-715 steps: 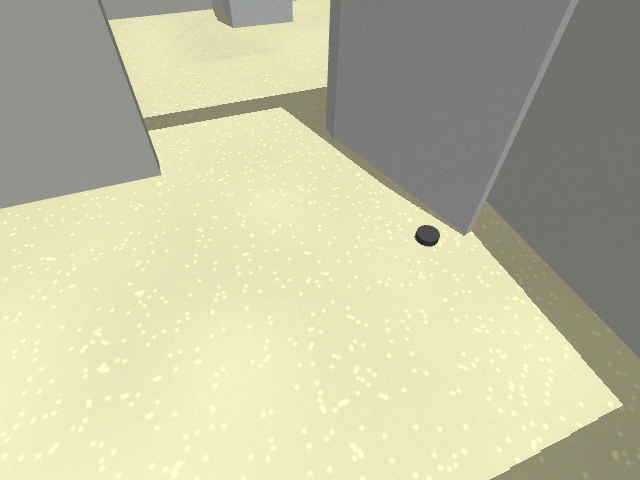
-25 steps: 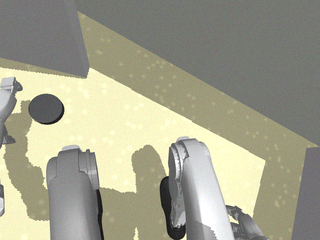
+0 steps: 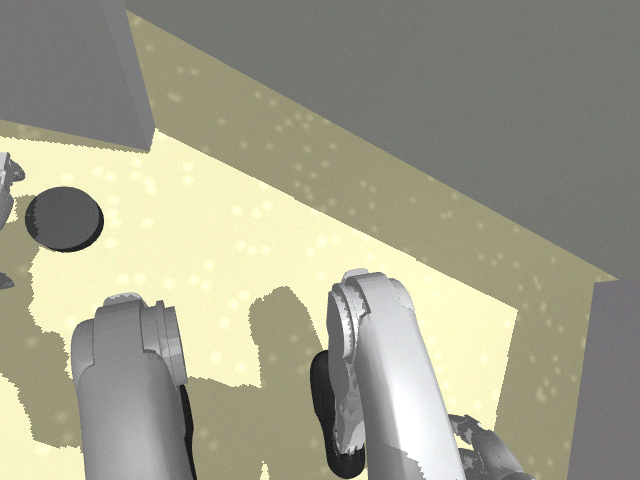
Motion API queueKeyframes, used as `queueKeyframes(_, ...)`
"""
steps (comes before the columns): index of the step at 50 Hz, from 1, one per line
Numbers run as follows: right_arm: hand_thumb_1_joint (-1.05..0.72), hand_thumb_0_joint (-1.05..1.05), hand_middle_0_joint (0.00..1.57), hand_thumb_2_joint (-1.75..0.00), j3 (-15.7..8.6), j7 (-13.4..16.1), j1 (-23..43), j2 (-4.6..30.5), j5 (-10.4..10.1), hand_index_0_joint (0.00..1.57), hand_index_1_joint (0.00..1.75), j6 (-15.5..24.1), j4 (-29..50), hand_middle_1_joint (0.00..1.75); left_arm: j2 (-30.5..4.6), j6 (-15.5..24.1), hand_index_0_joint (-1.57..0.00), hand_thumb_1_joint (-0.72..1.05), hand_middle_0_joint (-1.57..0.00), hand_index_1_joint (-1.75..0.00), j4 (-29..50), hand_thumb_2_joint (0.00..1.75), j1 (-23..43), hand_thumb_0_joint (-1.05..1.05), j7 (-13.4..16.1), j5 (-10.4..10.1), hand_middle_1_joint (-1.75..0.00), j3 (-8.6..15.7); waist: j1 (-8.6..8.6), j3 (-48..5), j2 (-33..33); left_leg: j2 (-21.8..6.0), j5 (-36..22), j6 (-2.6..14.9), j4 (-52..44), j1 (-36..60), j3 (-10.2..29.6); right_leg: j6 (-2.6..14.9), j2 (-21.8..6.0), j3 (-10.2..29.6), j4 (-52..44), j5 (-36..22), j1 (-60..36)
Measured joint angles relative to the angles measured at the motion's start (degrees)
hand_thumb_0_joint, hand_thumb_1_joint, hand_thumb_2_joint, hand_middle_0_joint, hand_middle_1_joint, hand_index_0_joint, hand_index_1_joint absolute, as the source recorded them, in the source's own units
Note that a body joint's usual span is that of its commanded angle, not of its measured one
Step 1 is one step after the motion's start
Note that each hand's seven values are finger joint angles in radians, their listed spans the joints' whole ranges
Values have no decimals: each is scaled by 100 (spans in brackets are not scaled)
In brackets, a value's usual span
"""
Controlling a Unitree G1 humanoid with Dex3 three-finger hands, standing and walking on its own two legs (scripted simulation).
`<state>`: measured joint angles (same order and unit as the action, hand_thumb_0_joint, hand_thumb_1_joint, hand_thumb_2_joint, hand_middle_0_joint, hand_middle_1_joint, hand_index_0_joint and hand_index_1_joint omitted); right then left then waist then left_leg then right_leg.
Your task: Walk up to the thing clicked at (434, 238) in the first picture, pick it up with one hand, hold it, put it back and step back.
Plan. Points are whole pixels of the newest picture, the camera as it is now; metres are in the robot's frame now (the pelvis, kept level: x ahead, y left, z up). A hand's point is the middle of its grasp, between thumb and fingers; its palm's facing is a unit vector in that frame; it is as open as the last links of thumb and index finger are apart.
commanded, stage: rise first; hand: left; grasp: from above
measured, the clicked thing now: (66, 219) +0.46 +0.31 -0.30
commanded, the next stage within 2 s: approach in 1.52 s
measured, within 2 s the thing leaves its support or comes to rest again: neither
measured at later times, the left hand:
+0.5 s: hand (5, 234) +0.41 +0.34 -0.19, palm faces -0.43 -0.12 -0.89, open 14.2 cm
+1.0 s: hand out of the picture +0.42 +0.35 -0.19, palm faces -0.43 -0.11 -0.90, open 14.2 cm
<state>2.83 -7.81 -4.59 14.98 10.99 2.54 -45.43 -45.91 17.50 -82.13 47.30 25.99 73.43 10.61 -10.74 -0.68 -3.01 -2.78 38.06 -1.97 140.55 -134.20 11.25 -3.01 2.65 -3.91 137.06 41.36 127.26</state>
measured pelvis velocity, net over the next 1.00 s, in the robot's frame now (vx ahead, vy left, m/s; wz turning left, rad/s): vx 0.00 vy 0.00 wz -0.03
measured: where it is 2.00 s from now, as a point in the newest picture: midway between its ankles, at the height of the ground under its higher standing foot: (261, 449)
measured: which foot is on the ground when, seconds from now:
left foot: down 0.00-1.00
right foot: down 0.00-1.00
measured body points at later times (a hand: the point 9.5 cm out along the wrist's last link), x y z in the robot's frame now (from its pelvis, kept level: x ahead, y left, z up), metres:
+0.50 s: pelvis +0.00 +0.00 -0.01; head +0.23 +0.09 +0.37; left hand +0.43 +0.34 -0.14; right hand +0.08 -0.27 -0.11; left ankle +0.08 +0.14 -0.28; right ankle +0.09 -0.13 -0.28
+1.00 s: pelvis +0.00 +0.00 -0.01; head +0.23 +0.09 +0.36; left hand +0.44 +0.35 -0.14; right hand +0.08 -0.27 -0.11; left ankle +0.08 +0.14 -0.28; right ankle +0.09 -0.13 -0.28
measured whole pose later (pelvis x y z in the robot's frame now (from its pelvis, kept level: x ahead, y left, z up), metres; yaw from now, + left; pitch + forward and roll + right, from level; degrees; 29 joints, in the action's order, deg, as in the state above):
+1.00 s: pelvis +0.00 +0.00 -0.01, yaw -2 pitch +30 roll -10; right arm 6.0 -9.5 -4.6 15.5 12.5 4.7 -44.8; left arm -48.7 16.0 -85.6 49.5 27.3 73.1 10.5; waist -12.8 0.9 -3.4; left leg -2.6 38.4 -1.9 142.9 -135.3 12.8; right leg -3.5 3.2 -5.0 138.2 41.1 127.7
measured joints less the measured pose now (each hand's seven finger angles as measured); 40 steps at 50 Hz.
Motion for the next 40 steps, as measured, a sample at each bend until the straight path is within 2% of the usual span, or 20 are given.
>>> queueKeyframes(16, -90, 0, 20, -90, 116, -64, 18, 3, 30, 21, 30, 99, 22, 30, -48, -57, -7, -56, -8, -102, -236, 104, 96, 0, 157, 36, -101, -48, -101, 68, -34, 9, -11, 7, 89, -51, 43, -13, 19, -26, 55, -24, 32)
queueKeyframes(27, -90, 0, 20, -90, 236, -105, 11, 44, 122, 21, 30, 159, 21, 30, -175, -85, -7, -56, -9, -102, -407, 104, 201, 0, 241, 38, -101, 49, -190, 165, -56, 8, -16, -13, 181, -98, 110, -34, 50, -67, 116, -62, 86)
queueKeyframes(40, -90, 0, 20, -90, 330, -136, -25, 51, 190, 21, 30, 204, 25, 29, -310, -102, -7, -55, -8, -103, -448, 103, 250, 0, 201, 37, -102, 41, -236, 197, -74, 18, 23, -15, 256, -120, 161, -33, 62, -104, 147, -35, 79)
